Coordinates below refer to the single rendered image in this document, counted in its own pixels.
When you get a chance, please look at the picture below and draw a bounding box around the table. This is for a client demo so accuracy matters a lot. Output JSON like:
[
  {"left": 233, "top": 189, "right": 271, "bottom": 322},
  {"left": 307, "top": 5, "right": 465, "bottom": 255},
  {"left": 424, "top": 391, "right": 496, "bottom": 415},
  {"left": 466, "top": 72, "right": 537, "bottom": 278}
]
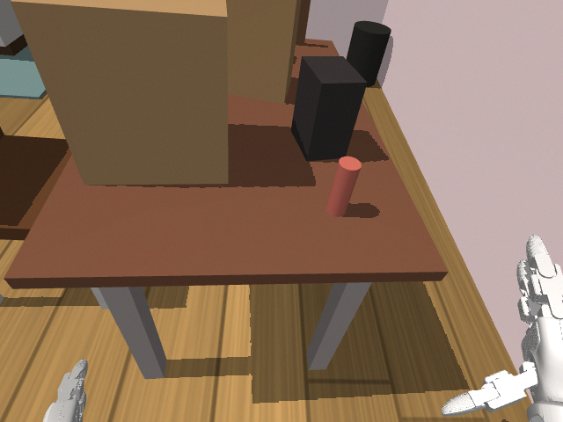
[{"left": 4, "top": 39, "right": 449, "bottom": 379}]

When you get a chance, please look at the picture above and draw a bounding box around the left robot hand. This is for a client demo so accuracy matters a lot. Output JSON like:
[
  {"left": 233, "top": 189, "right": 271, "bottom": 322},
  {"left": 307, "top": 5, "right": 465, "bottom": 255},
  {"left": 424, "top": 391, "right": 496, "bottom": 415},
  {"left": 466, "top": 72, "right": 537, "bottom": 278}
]
[{"left": 43, "top": 359, "right": 88, "bottom": 422}]

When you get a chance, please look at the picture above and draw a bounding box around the chair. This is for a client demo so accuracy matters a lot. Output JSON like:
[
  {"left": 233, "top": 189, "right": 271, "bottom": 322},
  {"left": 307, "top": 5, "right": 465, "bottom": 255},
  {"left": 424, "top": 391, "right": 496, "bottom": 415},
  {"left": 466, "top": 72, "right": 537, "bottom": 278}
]
[{"left": 0, "top": 128, "right": 109, "bottom": 309}]

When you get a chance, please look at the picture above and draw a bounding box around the right robot arm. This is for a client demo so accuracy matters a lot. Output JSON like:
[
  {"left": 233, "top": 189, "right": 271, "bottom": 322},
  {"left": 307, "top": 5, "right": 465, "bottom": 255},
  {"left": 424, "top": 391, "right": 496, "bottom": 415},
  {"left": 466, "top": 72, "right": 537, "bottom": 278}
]
[{"left": 527, "top": 400, "right": 563, "bottom": 422}]

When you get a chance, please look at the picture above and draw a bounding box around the right robot hand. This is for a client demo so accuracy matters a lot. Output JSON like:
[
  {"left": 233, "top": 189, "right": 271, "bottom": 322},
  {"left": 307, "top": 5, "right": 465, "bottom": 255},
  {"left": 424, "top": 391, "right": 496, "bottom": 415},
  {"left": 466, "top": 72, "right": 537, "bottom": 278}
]
[{"left": 442, "top": 234, "right": 563, "bottom": 417}]

